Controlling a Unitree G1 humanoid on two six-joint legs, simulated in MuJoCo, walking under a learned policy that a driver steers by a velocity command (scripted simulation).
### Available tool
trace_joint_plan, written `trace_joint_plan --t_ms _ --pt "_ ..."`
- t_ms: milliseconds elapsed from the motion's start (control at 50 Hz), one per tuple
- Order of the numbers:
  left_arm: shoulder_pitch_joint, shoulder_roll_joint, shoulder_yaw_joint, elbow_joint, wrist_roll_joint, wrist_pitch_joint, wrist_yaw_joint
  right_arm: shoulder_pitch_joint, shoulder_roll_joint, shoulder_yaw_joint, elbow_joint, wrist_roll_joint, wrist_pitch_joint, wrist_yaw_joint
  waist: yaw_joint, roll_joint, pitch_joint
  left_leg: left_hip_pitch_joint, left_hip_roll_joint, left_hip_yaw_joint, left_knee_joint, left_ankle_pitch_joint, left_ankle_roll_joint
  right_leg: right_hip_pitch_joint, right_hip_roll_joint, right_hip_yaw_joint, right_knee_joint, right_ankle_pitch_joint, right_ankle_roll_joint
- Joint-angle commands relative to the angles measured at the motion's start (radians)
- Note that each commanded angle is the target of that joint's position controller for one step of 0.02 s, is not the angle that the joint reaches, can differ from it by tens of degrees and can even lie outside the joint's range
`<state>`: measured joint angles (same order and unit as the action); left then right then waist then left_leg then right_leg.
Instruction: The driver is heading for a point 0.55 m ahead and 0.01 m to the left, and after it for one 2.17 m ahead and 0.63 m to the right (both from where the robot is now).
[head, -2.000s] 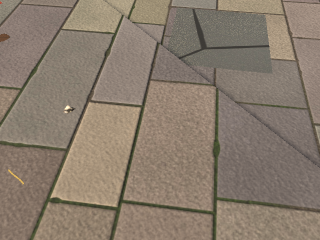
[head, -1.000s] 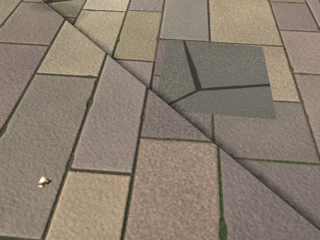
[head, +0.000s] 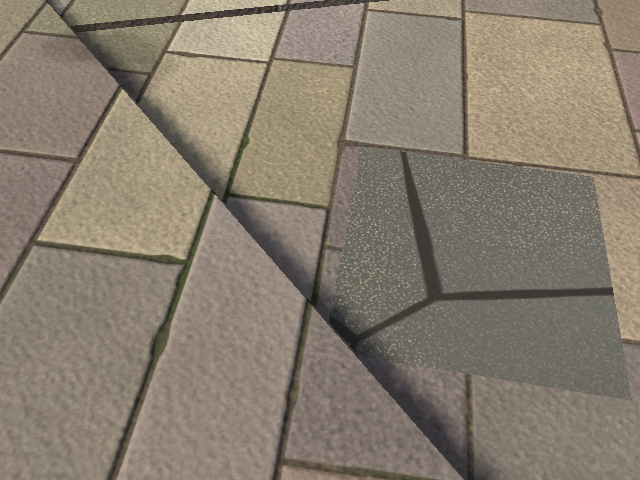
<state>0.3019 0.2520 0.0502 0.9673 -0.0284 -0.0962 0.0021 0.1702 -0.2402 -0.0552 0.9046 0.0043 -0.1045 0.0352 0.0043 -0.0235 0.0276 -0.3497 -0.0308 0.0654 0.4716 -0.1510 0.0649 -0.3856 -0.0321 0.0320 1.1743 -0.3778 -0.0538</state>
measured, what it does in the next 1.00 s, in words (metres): walks ahead: right foot, then left foot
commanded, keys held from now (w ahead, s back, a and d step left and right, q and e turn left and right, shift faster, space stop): w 0.56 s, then s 0.06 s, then s+e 0.34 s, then e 0.04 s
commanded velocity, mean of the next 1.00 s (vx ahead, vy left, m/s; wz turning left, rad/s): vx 0.32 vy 0.00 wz -0.12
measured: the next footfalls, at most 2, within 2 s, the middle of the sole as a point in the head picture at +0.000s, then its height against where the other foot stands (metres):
right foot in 0.40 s outside the picture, level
left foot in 0.88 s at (311, 442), level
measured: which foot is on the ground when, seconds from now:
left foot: down 0.00-0.42, up 0.44-0.86, down 0.88-1.00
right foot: up 0.00-0.38, down 0.40-0.88, up 0.90-1.00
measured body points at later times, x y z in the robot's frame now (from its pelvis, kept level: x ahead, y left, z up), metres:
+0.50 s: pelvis +0.26 -0.05 +0.00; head +0.29 -0.06 +0.45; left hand +0.38 +0.20 -0.12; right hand +0.25 -0.30 -0.16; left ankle +0.13 +0.08 -0.65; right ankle +0.33 -0.12 -0.74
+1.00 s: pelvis +0.40 -0.03 -0.01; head +0.44 -0.01 +0.44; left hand +0.49 +0.23 -0.16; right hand +0.47 -0.31 -0.12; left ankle +0.51 +0.04 -0.74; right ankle +0.32 -0.12 -0.65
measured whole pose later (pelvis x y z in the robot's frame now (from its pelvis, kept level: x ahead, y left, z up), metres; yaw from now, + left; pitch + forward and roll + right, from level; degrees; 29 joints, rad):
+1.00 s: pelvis +0.40 -0.03 -0.01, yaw -10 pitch -1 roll -1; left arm 0.23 0.26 0.07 0.89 0.02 0.05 0.03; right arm 0.13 -0.22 -0.04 0.85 -0.01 0.02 -0.07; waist 0.03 -0.04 0.11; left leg -0.38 0.00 0.09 0.51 -0.11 0.07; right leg -0.41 0.09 0.03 1.16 -0.55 -0.01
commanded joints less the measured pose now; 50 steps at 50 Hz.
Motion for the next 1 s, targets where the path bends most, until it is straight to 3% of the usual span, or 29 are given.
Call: trace_joint_plan --t_ms 20,100,140,160,180,220,300,340,380,400,420,440,460,480,500,520,560,640,680,740,800,840,860,880,900,920,940,960,1000 --pt "0.025 0.065 0.027 -0.059 0.005 0.002 0.007 0.04 -0.071 -0.011 -0.02 -0.012 -0.013 0.003 0.01 0.095 -0.073 0.203 0.261 -0.312 -0.291 0.112 0.164 -0.189 -0.109 0.044 -0.013 0.107 -0.003" --pt "-0.068 0.057 0.032 -0.094 0.016 0.023 0.014 0.108 -0.127 -0.024 0.014 -0.011 -0.014 -0.018 0.005 0.07 -0.01 0.186 0.259 -0.237 -0.348 0.194 0.181 -0.289 -0.126 0.027 -0.168 0.229 0.032" --pt "-0.136 0.051 0.032 -0.115 0.021 0.021 0.011 0.141 -0.128 -0.023 0.026 -0.008 -0.006 -0.029 -0.011 0.07 0.002 0.216 0.247 -0.204 -0.353 0.214 0.165 -0.331 -0.122 0.021 -0.276 0.332 0.042" --pt "-0.142 0.014 0.007 -0.123 0.1 0.045 -0.025 0.201 -0.103 -0.016 0.05 -0.019 -0.002 -0.024 -0.002 0.052 0.035 0.156 0.195 -0.128 -0.363 0.221 0.14 -0.25 -0.096 -0.065 -0.333 0.355 0.052" --pt "-0.175 -0.008 0.001 -0.132 0.096 0.054 -0.041 0.209 -0.09 -0.014 0.052 -0.021 -0.002 -0.02 -0.015 0.083 0.048 0.127 0.169 -0.095 -0.362 0.219 0.121 -0.202 -0.084 -0.084 -0.394 0.4 0.05" --pt "-0.239 0.005 -0.004 -0.154 0.071 0.061 -0.051 0.235 -0.097 -0.016 0.056 -0.021 0.001 -0.019 -0.038 0.101 0.055 0.158 0.174 -0.089 -0.364 0.195 0.109 -0.17 -0.068 -0.101 -0.472 0.443 0.044" --pt "-0.331 0.047 -0.001 -0.203 0.065 0.053 -0.041 0.28 -0.125 -0.024 0.071 -0.031 0.011 -0.032 -0.058 0.101 0.066 0.357 0.251 -0.125 -0.31 0.268 0.121 -0.212 -0.053 -0.088 -0.578 0.335 0.018" --pt "-0.302 0.06 0.004 -0.207 0.065 0.045 -0.035 0.273 -0.134 -0.029 0.076 -0.034 0.016 -0.042 -0.039 0.111 0.055 0.418 0.274 -0.129 -0.245 0.359 0.111 -0.165 -0.033 -0.089 -0.624 0.24 -0.013" --pt "-0.111 0.073 0.019 -0.149 0.069 0.028 -0.024 0.246 -0.129 -0.028 0.078 -0.034 0.025 -0.045 0.049 0.091 -0.031 0.409 0.236 -0.085 -0.018 0.553 0.084 0.077 0.025 -0.116 -0.723 0.219 -0.052" --pt "0.077 0.116 0.036 -0.088 0.084 0.013 -0.013 0.254 -0.099 -0.017 0.068 -0.03 0.027 -0.045 0.108 0.028 -0.148 0.288 0.177 -0.041 0.218 0.456 0.063 0.336 -0.025 -0.053 -0.733 0.221 -0.088" --pt "0.213 0.236 0.066 -0.073 0.103 0.006 -0.004 0.335 -0.006 0.007 0.029 0.009 0.024 -0.036 0.106 -0.198 -0.296 -0.072 0.039 0.038 0.6 0.029 0.008 0.676 -0.327 0.377 -0.777 0.137 -0.197" --pt "0.202 0.236 0.069 -0.062 0.063 0.021 -0.014 0.326 -0.08 -0.013 0.037 -0.005 0.022 -0.037 0.101 -0.213 -0.334 -0.242 -0.042 -0.067 0.75 -0.386 0.017 0.695 -0.389 0.639 -0.91 0.078 -0.231" --pt "0.097 0.181 0.054 -0.079 0.05 0.029 -0.017 0.252 -0.112 -0.025 0.031 -0.016 0.027 -0.037 0.064 -0.103 -0.175 -0.304 0.03 -0.118 0.804 -0.318 0.032 0.565 -0.347 0.487 -0.912 0.018 -0.204" --pt "0.013 0.106 0.035 -0.1 0.05 0.025 -0.021 0.201 -0.093 -0.019 0.023 -0.014 0.023 -0.029 0.043 -0.033 -0.084 -0.288 0.07 -0.122 0.763 -0.221 0.035 0.425 -0.306 0.378 -0.946 0.049 -0.181" --pt "-0.025 0.068 0.022 -0.1 0.052 0.019 -0.022 0.18 -0.07 -0.017 0.024 -0.014 0.028 -0.025 0.016 -0.03 -0.026 -0.252 0.102 -0.112 0.706 -0.17 0.031 0.328 -0.254 0.284 -0.985 0.099 -0.145" --pt "-0.034 0.045 0.015 -0.091 0.045 0.012 -0.018 0.19 -0.059 -0.015 0.027 -0.028 0.041 -0.023 -0.009 -0.057 0.0 -0.212 0.12 -0.106 0.663 -0.144 0.02 0.267 -0.216 0.217 -1.007 0.169 -0.123" --pt "0.002 0.046 0.013 -0.072 0.046 -0.004 -0.018 0.204 -0.044 -0.013 0.041 -0.037 0.062 -0.015 -0.024 -0.053 -0.008 -0.172 0.12 -0.088 0.642 -0.105 -0.001 0.24 -0.189 0.151 -1.027 0.286 -0.125" --pt "0.063 0.053 0.001 -0.031 0.04 -0.018 -0.012 0.152 -0.025 -0.008 0.035 -0.036 0.082 -0.03 -0.048 -0.038 0.016 -0.182 0.096 -0.041 0.529 -0.033 -0.047 0.24 -0.161 -0.009 -0.942 1.02 -0.132" --pt "0.067 0.048 -0.01 -0.023 0.037 -0.01 -0.003 0.098 -0.011 0.002 0.022 -0.031 0.081 -0.039 -0.043 -0.064 0.007 -0.143 0.072 -0.021 0.398 0.034 -0.053 0.235 -0.122 -0.046 -0.905 1.123 -0.115" --pt "0.082 0.087 -0.003 -0.022 0.037 0.014 0.008 0.033 -0.032 0.007 0.0 -0.018 0.082 -0.058 -0.012 -0.101 -0.019 -0.098 0.027 -0.009 0.267 0.082 -0.042 0.274 -0.105 -0.031 -0.834 1.154 -0.111" --pt "0.092 0.096 0.007 -0.025 0.04 0.046 0.017 0.036 -0.062 0.003 -0.011 -0.014 0.083 -0.081 0.0 -0.108 -0.02 -0.076 0.012 -0.038 0.192 0.021 -0.033 0.317 -0.128 0.044 -0.751 1.114 -0.134" --pt "0.054 0.106 0.017 -0.041 0.041 0.066 0.027 0.088 -0.088 -0.006 -0.006 -0.013 0.08 -0.093 -0.025 -0.097 -0.012 -0.022 0.019 -0.068 0.083 0.009 -0.026 0.32 -0.137 0.109 -0.681 1.023 -0.118" --pt "0.013 0.113 0.023 -0.056 0.032 0.074 0.029 0.136 -0.099 -0.011 0.003 -0.017 0.075 -0.1 -0.057 -0.073 -0.017 0.056 0.026 -0.067 -0.037 0.113 -0.019 0.297 -0.112 0.117 -0.609 0.939 -0.089" --pt "0.014 0.1 0.023 -0.084 0.02 0.076 0.028 0.18 -0.15 -0.025 0.0 -0.025 0.064 -0.107 -0.053 0.016 -0.087 0.224 0.133 -0.139 -0.05 0.544 0.007 0.214 -0.052 0.102 -0.469 0.729 -0.046" --pt "0.106 0.027 0.014 -0.103 0.007 0.084 0.031 0.174 -0.221 -0.039 -0.035 -0.018 0.069 -0.108 -0.012 0.218 -0.188 0.391 0.399 -0.326 0.023 1.192 0.138 0.062 0.108 0.007 -0.193 0.054 -0.004" --pt "0.173 0.037 0.022 -0.09 0.028 0.109 0.039 0.158 -0.19 -0.028 -0.053 0.021 0.09 -0.101 -0.017 0.281 -0.29 0.362 0.507 -0.409 -0.004 1.369 0.265 0.014 0.18 0.003 0.013 -0.358 0.021" --pt "0.136 0.087 0.038 -0.083 0.044 0.126 0.037 0.119 -0.149 -0.017 -0.076 0.018 0.103 -0.099 -0.002 0.169 -0.261 0.309 0.476 -0.349 -0.044 1.18 0.282 -0.017 0.143 0.038 0.119 -0.322 0.032" --pt "0.083 0.092 0.043 -0.091 0.052 0.142 0.03 0.043 -0.109 -0.006 -0.101 0.0 0.117 -0.105 0.016 0.119 -0.198 0.229 0.41 -0.28 -0.072 0.907 0.257 -0.035 0.108 0.041 0.152 -0.248 0.044" --pt "0.037 0.097 0.048 -0.111 0.056 0.177 0.014 -0.04 -0.082 0.003 -0.133 -0.027 0.138 -0.115 0.043 0.151 -0.101 0.094 0.309 -0.18 -0.143 0.471 0.201 -0.041 0.072 0.021 0.114 -0.137 0.074"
